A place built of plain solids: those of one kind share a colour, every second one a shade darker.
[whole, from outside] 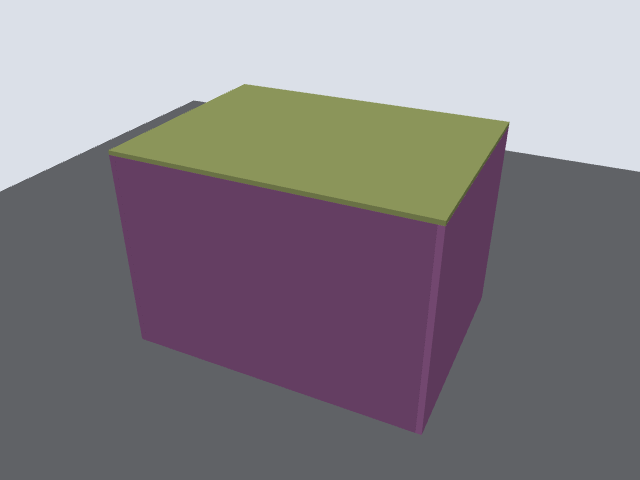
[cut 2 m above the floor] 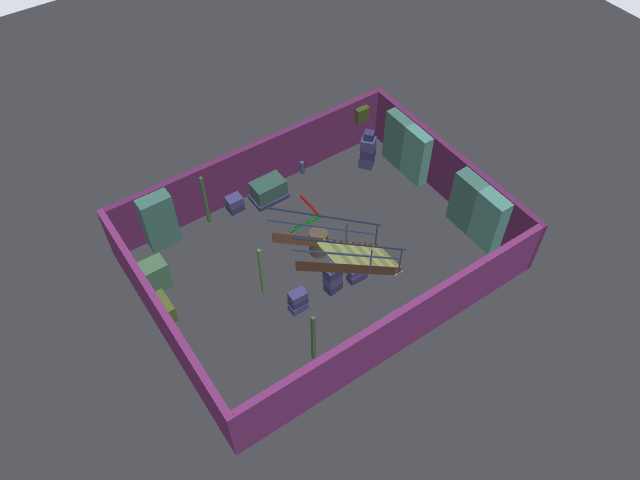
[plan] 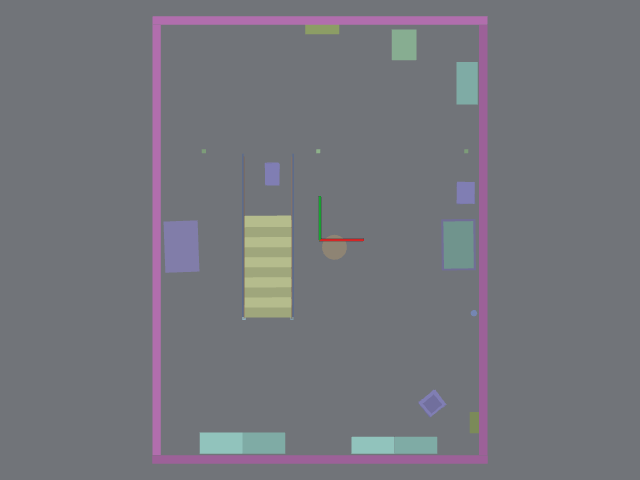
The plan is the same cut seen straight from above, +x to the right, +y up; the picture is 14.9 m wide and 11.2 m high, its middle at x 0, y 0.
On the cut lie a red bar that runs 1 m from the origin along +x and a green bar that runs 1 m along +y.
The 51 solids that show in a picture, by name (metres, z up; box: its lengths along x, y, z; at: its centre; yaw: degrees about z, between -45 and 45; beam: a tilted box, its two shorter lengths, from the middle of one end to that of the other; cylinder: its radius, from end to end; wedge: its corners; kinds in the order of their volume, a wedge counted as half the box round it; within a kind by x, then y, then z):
{
 "wall_1": {"box": [0.2, 10.04, 7.38], "at": [-3.81, 0.0, 3.39]},
 "wall_2": {"box": [7.82, 0.2, 7.38], "at": [0.0, -5.12, 3.39]},
 "wall_3": {"box": [7.82, 0.2, 7.38], "at": [0.0, 5.12, 3.39]},
 "wall_4": {"box": [0.2, 10.04, 7.38], "at": [3.81, 0.0, 3.39]},
 "roof_1": {"box": [7.82, 10.44, 0.15], "at": [0.0, 0.0, 7.16]},
 "shelving_1": {"box": [1.0, 0.5, 2.15], "at": [-2.31, -4.74, 1.02]},
 "shelving_2": {"box": [1.0, 0.5, 2.15], "at": [-1.31, -4.74, 1.02]},
 "shelving_3": {"box": [1.0, 0.4, 2.15], "at": [1.23, -4.79, 1.02]},
 "shelving_4": {"box": [1.0, 0.4, 2.15], "at": [2.23, -4.79, 1.02]},
 "shelving_5": {"box": [0.5, 1.0, 2.15], "at": [3.43, 3.66, 1.02]},
 "rail_1": {"wedge": [[-1.82, -1.8, 1.09], [-1.82, -1.8, 1.14], [-1.82, 2.01, 4.17], [-1.82, 2.01, 4.23], [-1.78, -1.8, 1.09], [-1.78, -1.8, 1.14], [-1.78, 2.01, 4.17], [-1.78, 2.01, 4.23]]},
 "rail_2": {"wedge": [[-1.82, -1.68, 0.73], [-1.82, -1.68, 0.78], [-1.82, 2.01, 3.72], [-1.82, 2.01, 3.78], [-1.78, -1.68, 0.73], [-1.78, -1.68, 0.78], [-1.78, 2.01, 3.72], [-1.78, 2.01, 3.78]]},
 "rail_3": {"wedge": [[-0.65, -1.8, 1.08], [-0.65, -1.8, 1.14], [-0.65, 2.01, 4.17], [-0.65, 2.01, 4.23], [-0.61, -1.8, 1.08], [-0.61, -1.8, 1.14], [-0.61, 2.01, 4.17], [-0.61, 2.01, 4.23]]},
 "rail_4": {"wedge": [[-0.65, -1.68, 0.73], [-0.65, -1.68, 0.78], [-0.65, 2.01, 3.72], [-0.65, 2.01, 3.78], [-0.61, -1.68, 0.73], [-0.61, -1.68, 0.78], [-0.61, 2.01, 3.72], [-0.61, 2.01, 3.78]]},
 "carton_1": {"box": [0.3, 0.59, 0.32], "at": [-1.21, -0.53, 0.11], "yaw": -2.1},
 "carton_2": {"box": [0.3, 0.59, 0.27], "at": [-1.2, -0.54, 0.41], "yaw": -3.7},
 "carton_3": {"box": [0.34, 0.5, 0.39], "at": [-1.12, 0.29, 0.15], "yaw": 6.6},
 "carton_4": {"box": [0.33, 0.52, 0.31], "at": [-1.12, 1.55, 0.11], "yaw": 0.9},
 "carton_5": {"box": [0.34, 0.5, 0.34], "at": [-1.11, 0.31, 0.51], "yaw": 6.7},
 "carton_6": {"box": [0.34, 0.5, 0.34], "at": [-1.11, 0.31, 0.86], "yaw": 6.0},
 "carton_7": {"box": [0.33, 0.52, 0.26], "at": [-1.11, 1.53, 0.39], "yaw": -0.9},
 "carton_8": {"box": [0.33, 0.52, 0.26], "at": [-1.11, 1.53, 0.65], "yaw": -0.9},
 "carton_9": {"box": [0.48, 0.45, 0.41], "at": [2.61, -3.82, 0.61], "yaw": 38.4},
 "carton_10": {"box": [0.48, 0.45, 0.41], "at": [2.62, -3.81, 1.02], "yaw": 40.6},
 "carton_11": {"box": [0.34, 0.31, 0.29], "at": [2.63, -3.83, 1.37], "yaw": 40.1},
 "carton_12": {"box": [0.48, 0.45, 0.46], "at": [2.63, -3.81, 0.18], "yaw": 36.1},
 "carton_13": {"box": [0.42, 0.51, 0.33], "at": [3.4, 1.09, 0.12], "yaw": 3.0},
 "carton_14": {"box": [0.42, 0.51, 0.28], "at": [3.4, 1.1, 0.42], "yaw": -1.2},
 "bin_1": {"box": [0.58, 0.72, 1.11], "at": [1.97, 4.55, 0.51]},
 "load_1": {"box": [0.7, 1.11, 0.6], "at": [3.23, -0.11, 0.44], "yaw": 0.8},
 "pallet_1": {"box": [0.8, 1.2, 0.19], "at": [-3.23, -0.15, 0.05], "yaw": 2.1},
 "pallet_2": {"box": [0.8, 1.2, 0.19], "at": [3.23, -0.11, 0.05], "yaw": 0.6},
 "drum_1": {"cylinder": 0.29, "from": [0.34, -0.17, 0.0], "to": [0.34, -0.17, 0.88]},
 "string_1": {"wedge": [[-1.78, -1.52, 0.05], [-1.78, -1.52, 0.43], [-1.78, 1.95, 2.86], [-1.78, 1.95, 3.25], [-1.76, -1.52, 0.05], [-1.76, -1.52, 0.43], [-1.76, 1.95, 2.86], [-1.76, 1.95, 3.25]]},
 "string_2": {"wedge": [[-0.66, -1.52, 0.05], [-0.66, -1.52, 0.43], [-0.66, 1.95, 2.86], [-0.66, 1.95, 3.25], [-0.65, -1.52, 0.05], [-0.65, -1.52, 0.43], [-0.65, 1.95, 2.86], [-0.65, 1.95, 3.25]]},
 "cabinet_1": {"box": [0.79, 0.22, 0.57], "at": [0.05, 4.91, 1.52]},
 "cabinet_2": {"box": [0.22, 0.5, 0.52], "at": [3.6, -4.26, 1.45]},
 "column_1": {"box": [0.1, 0.1, 2.94], "at": [-2.71, 2.07, 1.42]},
 "column_2": {"box": [0.1, 0.1, 2.94], "at": [-0.04, 2.07, 1.42]},
 "column_3": {"box": [0.1, 0.1, 2.94], "at": [3.41, 2.07, 1.42]},
 "tread_1": {"wedge": [[-1.76, -1.81, 0.15], [-1.76, -1.81, 0.2], [-1.76, -1.55, 0.15], [-1.76, -1.55, 0.2], [-0.67, -1.81, 0.15], [-0.67, -1.81, 0.2], [-0.67, -1.54, 0.15], [-0.67, -1.54, 0.2]]},
 "tread_2": {"wedge": [[-1.76, -1.58, 0.34], [-1.76, -1.58, 0.39], [-1.76, -1.31, 0.33], [-1.76, -1.31, 0.38], [-0.67, -1.57, 0.34], [-0.67, -1.57, 0.39], [-0.67, -1.31, 0.34], [-0.67, -1.31, 0.39]]},
 "tread_3": {"wedge": [[-1.76, -1.34, 0.53], [-1.76, -1.34, 0.58], [-1.76, -1.08, 0.53], [-1.76, -1.08, 0.58], [-0.67, -1.34, 0.53], [-0.67, -1.34, 0.58], [-0.67, -1.07, 0.53], [-0.67, -1.07, 0.58]]},
 "tread_4": {"wedge": [[-1.76, -1.11, 0.72], [-1.76, -1.11, 0.77], [-1.76, -0.84, 0.72], [-1.76, -0.84, 0.77], [-0.67, -1.1, 0.72], [-0.67, -1.1, 0.77], [-0.67, -0.84, 0.72], [-0.67, -0.84, 0.77]]},
 "tread_5": {"wedge": [[-1.76, -0.87, 0.91], [-1.76, -0.87, 0.96], [-1.76, -0.61, 0.91], [-1.76, -0.61, 0.96], [-0.67, -0.87, 0.91], [-0.67, -0.87, 0.96], [-0.67, -0.6, 0.91], [-0.67, -0.6, 0.96]]},
 "tread_6": {"wedge": [[-1.76, -0.64, 1.1], [-1.76, -0.64, 1.15], [-1.76, -0.37, 1.1], [-1.76, -0.37, 1.15], [-0.67, -0.63, 1.1], [-0.67, -0.63, 1.15], [-0.67, -0.37, 1.1], [-0.67, -0.37, 1.15]]},
 "tread_7": {"wedge": [[-1.76, -0.4, 1.29], [-1.76, -0.4, 1.34], [-1.76, -0.14, 1.29], [-1.76, -0.14, 1.34], [-0.67, -0.4, 1.29], [-0.67, -0.4, 1.34], [-0.67, -0.13, 1.29], [-0.67, -0.13, 1.34]]},
 "tread_8": {"wedge": [[-1.76, -0.17, 1.48], [-1.76, -0.17, 1.53], [-1.76, 0.1, 1.48], [-1.76, 0.1, 1.53], [-0.67, -0.17, 1.48], [-0.67, -0.17, 1.53], [-0.67, 0.1, 1.48], [-0.67, 0.1, 1.53]]},
 "tread_9": {"wedge": [[-1.76, 0.07, 1.67], [-1.76, 0.07, 1.72], [-1.76, 0.33, 1.67], [-1.76, 0.33, 1.72], [-0.67, 0.07, 1.67], [-0.67, 0.07, 1.72], [-0.67, 0.33, 1.67], [-0.67, 0.33, 1.72]]},
 "tread_10": {"wedge": [[-1.76, 0.3, 1.86], [-1.76, 0.3, 1.91], [-1.76, 0.57, 1.86], [-1.76, 0.57, 1.91], [-0.67, 0.31, 1.86], [-0.67, 0.31, 1.91], [-0.67, 0.57, 1.86], [-0.67, 0.57, 1.91]]},
 "extinguisher_1": {"cylinder": 0.07, "from": [3.59, -1.71, 0.0], "to": [3.59, -1.71, 0.52]}
}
